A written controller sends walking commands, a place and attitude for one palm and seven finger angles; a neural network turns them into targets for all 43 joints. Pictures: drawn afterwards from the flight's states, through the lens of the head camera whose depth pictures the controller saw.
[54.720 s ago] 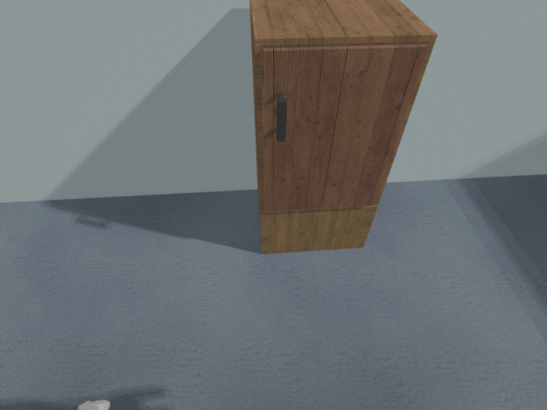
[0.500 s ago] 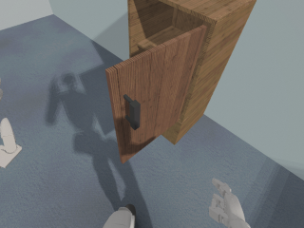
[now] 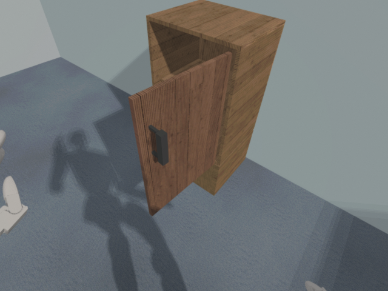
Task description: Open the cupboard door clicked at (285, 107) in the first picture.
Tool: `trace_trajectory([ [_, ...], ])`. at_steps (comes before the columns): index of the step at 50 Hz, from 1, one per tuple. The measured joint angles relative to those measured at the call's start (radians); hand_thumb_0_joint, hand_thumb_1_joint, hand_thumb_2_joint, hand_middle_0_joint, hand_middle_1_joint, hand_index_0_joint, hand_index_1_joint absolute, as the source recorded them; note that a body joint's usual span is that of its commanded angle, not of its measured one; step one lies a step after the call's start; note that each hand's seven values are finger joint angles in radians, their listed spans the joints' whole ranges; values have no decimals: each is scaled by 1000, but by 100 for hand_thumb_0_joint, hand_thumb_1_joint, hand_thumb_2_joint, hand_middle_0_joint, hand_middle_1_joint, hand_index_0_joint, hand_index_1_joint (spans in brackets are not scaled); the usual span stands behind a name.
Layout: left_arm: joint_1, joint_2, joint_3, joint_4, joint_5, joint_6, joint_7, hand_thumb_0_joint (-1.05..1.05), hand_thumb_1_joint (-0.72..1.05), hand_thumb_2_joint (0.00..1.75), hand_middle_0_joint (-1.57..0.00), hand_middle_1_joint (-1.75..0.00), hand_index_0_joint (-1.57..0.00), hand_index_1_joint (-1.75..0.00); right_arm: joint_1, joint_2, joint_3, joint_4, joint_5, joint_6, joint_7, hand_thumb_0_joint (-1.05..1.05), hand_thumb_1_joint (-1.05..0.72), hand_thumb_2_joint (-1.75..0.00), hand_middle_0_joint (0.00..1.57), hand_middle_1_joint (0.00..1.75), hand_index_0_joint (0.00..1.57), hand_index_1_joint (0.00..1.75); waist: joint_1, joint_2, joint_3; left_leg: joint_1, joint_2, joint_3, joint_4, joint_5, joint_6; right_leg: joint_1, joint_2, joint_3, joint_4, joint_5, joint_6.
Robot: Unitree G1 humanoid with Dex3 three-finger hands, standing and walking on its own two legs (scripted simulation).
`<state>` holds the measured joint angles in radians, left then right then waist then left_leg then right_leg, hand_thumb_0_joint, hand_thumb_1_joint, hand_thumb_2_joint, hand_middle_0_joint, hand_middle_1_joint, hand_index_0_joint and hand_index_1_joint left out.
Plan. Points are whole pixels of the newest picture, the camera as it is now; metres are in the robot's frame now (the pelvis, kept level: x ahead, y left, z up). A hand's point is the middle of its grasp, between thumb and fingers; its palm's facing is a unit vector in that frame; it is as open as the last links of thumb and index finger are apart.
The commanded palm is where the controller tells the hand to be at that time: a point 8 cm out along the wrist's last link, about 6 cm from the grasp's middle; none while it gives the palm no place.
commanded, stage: stop stepping back and stand still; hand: left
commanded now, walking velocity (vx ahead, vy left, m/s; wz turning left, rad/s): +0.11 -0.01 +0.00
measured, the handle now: (157, 144) +0.53 +0.14 -0.03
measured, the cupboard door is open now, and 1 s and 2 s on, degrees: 85 85 85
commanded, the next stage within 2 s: let the arm hang, fingers relaxed in 0.24 s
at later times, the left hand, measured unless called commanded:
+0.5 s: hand (76, 275) +0.17 +0.26 -0.07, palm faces +0.22 -0.90 -0.37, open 7.4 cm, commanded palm none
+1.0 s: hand out of the picture -0.05 +0.19 -0.17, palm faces +0.08 -0.97 -0.21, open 7.3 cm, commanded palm none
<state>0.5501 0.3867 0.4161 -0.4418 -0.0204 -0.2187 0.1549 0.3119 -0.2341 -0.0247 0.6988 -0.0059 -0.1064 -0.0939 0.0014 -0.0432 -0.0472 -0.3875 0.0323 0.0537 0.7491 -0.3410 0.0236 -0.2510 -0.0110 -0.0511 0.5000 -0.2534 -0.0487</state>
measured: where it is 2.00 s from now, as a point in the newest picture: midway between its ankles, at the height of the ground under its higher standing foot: outside the picture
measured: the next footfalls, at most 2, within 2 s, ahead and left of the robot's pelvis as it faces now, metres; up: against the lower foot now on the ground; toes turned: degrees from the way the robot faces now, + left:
left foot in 0.06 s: +0.04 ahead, +0.13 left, +0.00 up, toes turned +6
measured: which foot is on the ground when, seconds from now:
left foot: up 0.00-0.04, down 0.06-1.00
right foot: down 0.00-1.00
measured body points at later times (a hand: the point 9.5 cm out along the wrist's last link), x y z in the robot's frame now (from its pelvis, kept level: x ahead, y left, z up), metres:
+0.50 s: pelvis +0.00 +0.01 -0.02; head +0.00 -0.01 +0.43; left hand +0.16 +0.30 -0.05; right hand +0.14 -0.22 -0.15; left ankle +0.00 +0.13 -0.74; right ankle +0.01 -0.08 -0.74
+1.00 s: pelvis -0.01 +0.01 +0.00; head +0.00 +0.01 +0.45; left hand -0.06 +0.24 -0.15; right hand -0.03 -0.20 -0.16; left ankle +0.00 +0.13 -0.74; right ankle +0.01 -0.08 -0.74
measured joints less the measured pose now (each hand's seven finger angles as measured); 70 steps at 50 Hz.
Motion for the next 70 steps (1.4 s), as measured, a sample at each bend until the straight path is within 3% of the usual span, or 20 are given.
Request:
trace_trajectory([
  [3,-53,-36,-23,13,3,15,9,1,88,90,-21,-30,-21,-31,2,-15,-3,-8,-3,-24,-10,1,-90,-90,20,30,20,30,-16,24,6,122,18,-15,-210,23,10,-30,-3,-27,70,-30,18],
  [7,-48,-3,2,-19,7,14,5,1,89,90,-21,-30,-21,-31,-41,38,9,-19,-6,-43,4,1,-90,-90,20,30,20,30,-32,-14,46,124,-2,-3,-191,80,-37,-75,-4,10,221,-158,39],
  [9,-24,21,15,-42,8,12,4,1,89,90,-21,-30,-21,-31,-45,64,24,-32,-6,-56,16,1,-90,-90,20,30,20,30,-39,-6,52,125,4,-12,-193,77,-46,-57,8,-4,187,-149,44],
  [10,-11,34,23,-55,7,8,3,1,89,90,-21,-30,-21,-31,-47,74,33,-40,-5,-59,22,1,-90,-90,20,30,20,30,-37,-2,54,121,8,-14,-184,72,-51,-37,13,-10,134,-117,43],
  [12,4,44,27,-67,5,-2,-2,1,89,90,-21,-30,-21,-31,-59,82,46,-45,-4,-56,33,1,-90,-90,20,30,20,30,-31,25,65,108,28,-24,-151,54,-52,-23,34,-22,95,-24,8],
  [14,8,40,17,-66,-2,-5,-8,1,89,90,-21,-30,-21,-31,-68,81,47,-38,-1,-41,43,1,-90,-90,20,30,21,30,-22,45,63,77,25,-42,-79,-5,-33,-22,46,-29,87,-29,-16],
  [17,4,13,-4,-45,-7,-6,-9,1,88,90,-21,-30,-21,-31,-80,67,43,-24,3,-16,49,1,-90,-90,20,30,21,30,-6,54,61,44,1,-44,26,-36,-21,-5,45,-26,46,-24,-21],
  [19,-70,-1,-65,96,31,8,-46,1,89,90,-21,-30,-21,-31,-86,43,18,15,1,-19,83,1,-90,-90,20,30,21,30,-2,66,40,24,-10,-29,12,-12,-16,-22,25,-41,54,-25,-12],
  [21,-169,-40,-152,322,43,89,-88,0,89,90,-20,-30,-21,-30,-93,5,6,43,-4,22,101,1,-90,-90,20,30,21,30,-1,99,22,39,-12,-31,-67,111,-4,-54,10,-62,113,-57,0],
  [25,-290,-140,-277,823,51,240,-126,0,90,90,-19,-30,-20,-30,-129,-12,20,117,-33,90,98,1,-90,-90,20,30,21,30,-10,92,22,38,-34,-26,-56,-15,-10,-104,-17,-54,213,-102,13],
  [28,-296,-211,-363,1110,49,279,-147,1,91,90,-19,-30,-19,-30,-144,13,33,160,-33,109,91,1,-90,-90,20,30,20,30,-17,60,64,77,-28,-15,-103,16,-25,-74,-9,-42,176,-91,5],
  [30,-277,-251,-393,1243,35,271,-146,0,93,90,-19,-30,-19,-30,-141,36,36,191,-25,117,86,1,-90,-90,20,30,20,30,-24,33,87,103,-24,-15,-146,38,-27,-48,-2,-42,131,-66,-1],
  [33,-281,-225,-365,1345,28,242,-125,-5,103,89,-20,-30,-21,-30,-112,68,34,251,-23,125,78,1,-90,-90,20,30,20,30,-8,8,109,130,-15,-31,-206,75,-33,-6,12,-60,50,-24,-5],
  [43,-253,-200,-406,1571,30,231,-137,-1,95,90,-20,-30,-20,-30,-41,67,27,410,-17,134,67,0,-91,-90,20,30,20,30,3,52,117,197,-14,-23,-330,141,-23,73,21,-53,-106,64,5],
  [59,-282,-271,-410,1605,29,217,-127,0,91,90,-20,-30,-20,-30,12,137,33,462,-18,119,63,0,-90,-90,20,30,20,30,-12,60,96,211,-31,1,-349,151,-8,62,4,-29,-87,61,19],
  [70,-272,-271,-405,1600,31,211,-123,1,92,90,-20,-30,-20,-30,4,147,26,452,-16,112,61,0,-90,-90,20,30,20,30,-12,53,91,209,-31,4,-341,143,-6,60,3,-26,-81,56,21],
])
